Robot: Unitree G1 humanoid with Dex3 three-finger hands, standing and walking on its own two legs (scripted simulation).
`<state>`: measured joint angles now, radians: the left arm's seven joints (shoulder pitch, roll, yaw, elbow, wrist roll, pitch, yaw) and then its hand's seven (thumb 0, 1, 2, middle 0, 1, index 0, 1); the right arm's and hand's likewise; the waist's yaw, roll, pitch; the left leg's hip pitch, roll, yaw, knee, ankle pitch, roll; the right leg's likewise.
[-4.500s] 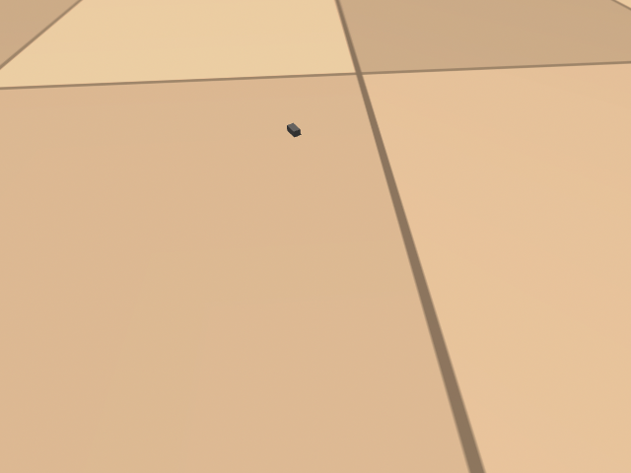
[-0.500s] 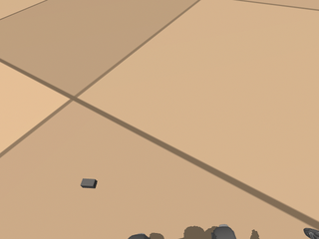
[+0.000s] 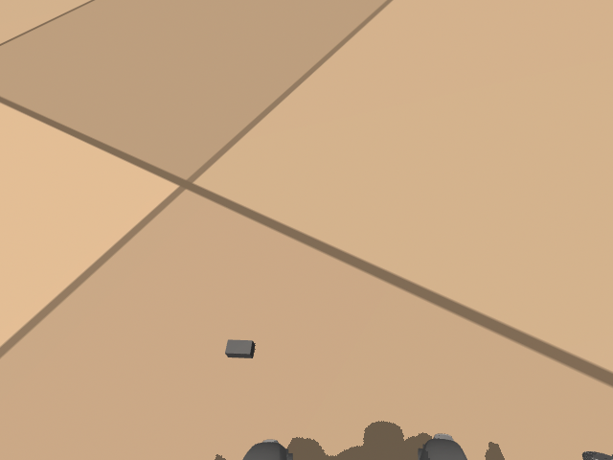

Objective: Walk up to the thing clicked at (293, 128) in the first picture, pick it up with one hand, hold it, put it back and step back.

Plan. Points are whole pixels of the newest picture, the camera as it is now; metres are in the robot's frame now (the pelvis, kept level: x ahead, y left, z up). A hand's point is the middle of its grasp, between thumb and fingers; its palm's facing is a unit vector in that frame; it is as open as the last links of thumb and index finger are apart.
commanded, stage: walk up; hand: left
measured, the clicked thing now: (240, 348) +0.55 +0.33 -0.70
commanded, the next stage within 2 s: none
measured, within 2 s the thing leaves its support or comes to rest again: neither
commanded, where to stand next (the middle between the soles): +0.13 +0.12 m, yaw -6 degrees
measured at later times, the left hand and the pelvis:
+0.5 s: hand out of the picture +0.09 +0.42 -0.12, palm faces -0.09 -0.92 -0.39, open 7.4 cm; pelvis +0.01 +0.17 +0.02, yaw -4 degrees
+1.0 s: hand out of the picture +0.16 +0.41 -0.10, palm faces -0.15 -0.93 -0.33, open 7.4 cm; pelvis +0.03 +0.17 +0.06, yaw -7 degrees
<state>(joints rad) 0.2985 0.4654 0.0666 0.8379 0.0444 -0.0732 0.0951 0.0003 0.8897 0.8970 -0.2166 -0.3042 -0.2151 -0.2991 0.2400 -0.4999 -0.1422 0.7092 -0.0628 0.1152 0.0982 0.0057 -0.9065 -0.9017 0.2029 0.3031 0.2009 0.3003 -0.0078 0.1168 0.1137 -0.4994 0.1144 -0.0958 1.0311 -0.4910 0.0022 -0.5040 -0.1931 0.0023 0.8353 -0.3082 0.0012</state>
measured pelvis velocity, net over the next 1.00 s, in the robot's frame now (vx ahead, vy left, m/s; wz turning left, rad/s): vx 0.03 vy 0.17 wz -0.13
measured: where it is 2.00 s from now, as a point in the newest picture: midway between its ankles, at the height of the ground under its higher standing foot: outside the picture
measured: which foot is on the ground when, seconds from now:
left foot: up 0.00-0.00, down 0.02-1.00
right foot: down 0.00-0.04, up 0.06-0.28, down 0.30-1.00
